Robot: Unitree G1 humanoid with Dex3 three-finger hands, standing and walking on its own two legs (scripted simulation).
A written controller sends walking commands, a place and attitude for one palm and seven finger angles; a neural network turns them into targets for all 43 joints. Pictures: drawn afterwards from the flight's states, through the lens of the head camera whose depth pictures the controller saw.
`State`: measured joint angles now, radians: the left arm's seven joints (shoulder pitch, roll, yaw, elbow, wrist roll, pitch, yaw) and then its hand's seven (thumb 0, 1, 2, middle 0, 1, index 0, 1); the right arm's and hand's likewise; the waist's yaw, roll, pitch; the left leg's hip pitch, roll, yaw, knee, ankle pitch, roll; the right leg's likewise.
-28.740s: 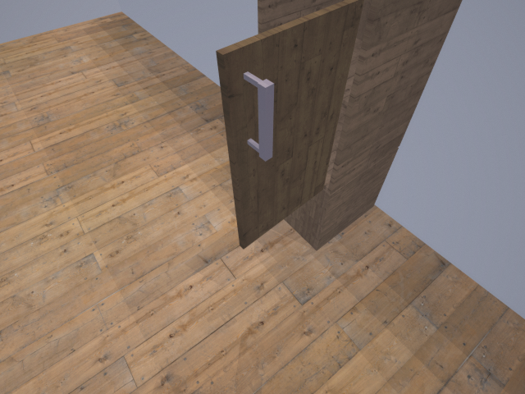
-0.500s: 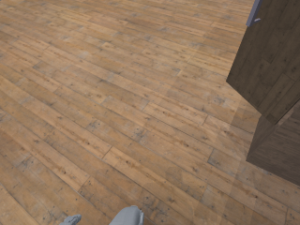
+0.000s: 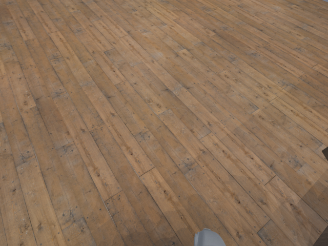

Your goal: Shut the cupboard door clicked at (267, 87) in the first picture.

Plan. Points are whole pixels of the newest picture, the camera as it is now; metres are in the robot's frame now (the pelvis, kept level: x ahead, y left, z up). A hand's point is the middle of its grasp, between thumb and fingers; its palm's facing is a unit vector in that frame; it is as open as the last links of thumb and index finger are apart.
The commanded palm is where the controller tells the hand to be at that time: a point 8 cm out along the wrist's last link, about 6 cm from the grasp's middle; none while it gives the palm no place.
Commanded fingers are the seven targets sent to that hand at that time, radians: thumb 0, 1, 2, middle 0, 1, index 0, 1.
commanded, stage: walk to a spot facing it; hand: left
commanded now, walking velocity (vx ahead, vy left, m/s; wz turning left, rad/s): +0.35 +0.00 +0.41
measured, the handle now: out of the picture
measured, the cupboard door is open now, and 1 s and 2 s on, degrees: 58 58 58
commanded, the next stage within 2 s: turn to face it in 0.44 s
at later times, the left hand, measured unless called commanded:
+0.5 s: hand (113, 212) +0.22 +0.17 -0.16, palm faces +0.31 -0.92 -0.23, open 7.2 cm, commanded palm none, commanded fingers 0.00 0.90 0.90 -0.20 -0.30 -0.20 -0.30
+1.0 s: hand (113, 188) +0.29 +0.18 -0.17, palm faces +0.26 -0.94 -0.22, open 7.4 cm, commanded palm none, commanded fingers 0.00 0.90 0.90 -0.20 -0.30 -0.20 -0.30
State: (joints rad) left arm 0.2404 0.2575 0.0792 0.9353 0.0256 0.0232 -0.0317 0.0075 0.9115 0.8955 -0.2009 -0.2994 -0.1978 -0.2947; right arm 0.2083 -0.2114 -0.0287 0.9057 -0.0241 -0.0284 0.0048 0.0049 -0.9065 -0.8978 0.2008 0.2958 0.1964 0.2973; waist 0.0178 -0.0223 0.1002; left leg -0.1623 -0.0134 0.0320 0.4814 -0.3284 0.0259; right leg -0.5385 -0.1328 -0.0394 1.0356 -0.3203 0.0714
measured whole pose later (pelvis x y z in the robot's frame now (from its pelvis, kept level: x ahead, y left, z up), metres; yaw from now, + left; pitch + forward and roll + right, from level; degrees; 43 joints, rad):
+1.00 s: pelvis +0.31 +0.00 -0.01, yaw +11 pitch +1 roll +0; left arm 0.28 0.15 0.05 0.97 0.03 0.04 -0.01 0.00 0.91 0.90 -0.20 -0.30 -0.20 -0.30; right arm 0.11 -0.19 -0.04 0.94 -0.01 0.07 -0.01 0.01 -0.90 -0.90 0.20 0.30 0.20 0.30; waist 0.04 0.05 0.07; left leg -0.37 0.06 0.11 0.86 -0.50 -0.02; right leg -0.32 -0.01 -0.03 0.63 -0.33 -0.01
